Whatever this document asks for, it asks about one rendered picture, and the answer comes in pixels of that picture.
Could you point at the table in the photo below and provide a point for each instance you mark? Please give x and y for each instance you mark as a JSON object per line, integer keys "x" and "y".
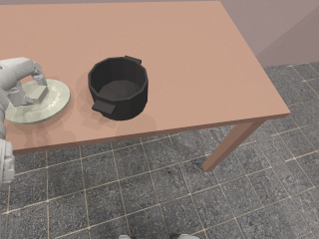
{"x": 201, "y": 72}

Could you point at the pot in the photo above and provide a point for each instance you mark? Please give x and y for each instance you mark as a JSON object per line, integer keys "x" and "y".
{"x": 119, "y": 87}

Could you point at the lid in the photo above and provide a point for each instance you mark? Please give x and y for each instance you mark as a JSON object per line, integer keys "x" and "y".
{"x": 54, "y": 103}

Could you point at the knob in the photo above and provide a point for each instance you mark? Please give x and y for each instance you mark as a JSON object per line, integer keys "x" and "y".
{"x": 36, "y": 93}

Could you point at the left robot upper arm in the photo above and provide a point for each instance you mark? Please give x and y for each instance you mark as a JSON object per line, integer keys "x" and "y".
{"x": 7, "y": 165}

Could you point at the left robot hand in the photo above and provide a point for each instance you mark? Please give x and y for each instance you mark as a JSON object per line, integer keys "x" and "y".
{"x": 23, "y": 67}

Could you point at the left robot forearm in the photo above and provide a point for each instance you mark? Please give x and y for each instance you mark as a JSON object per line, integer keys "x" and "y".
{"x": 8, "y": 81}

